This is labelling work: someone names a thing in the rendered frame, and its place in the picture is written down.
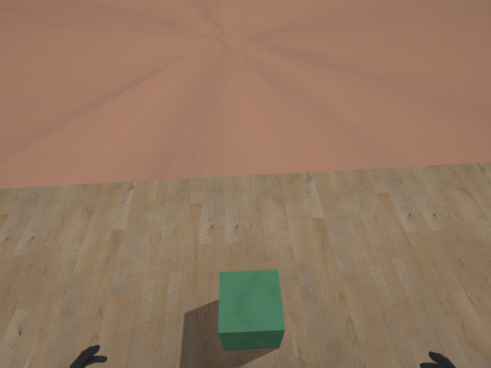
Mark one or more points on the right robot hand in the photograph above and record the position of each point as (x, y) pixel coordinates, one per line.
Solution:
(441, 361)

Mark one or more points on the carton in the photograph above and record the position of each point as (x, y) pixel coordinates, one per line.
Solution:
(250, 310)

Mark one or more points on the left robot hand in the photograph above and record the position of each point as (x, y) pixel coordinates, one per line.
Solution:
(86, 358)

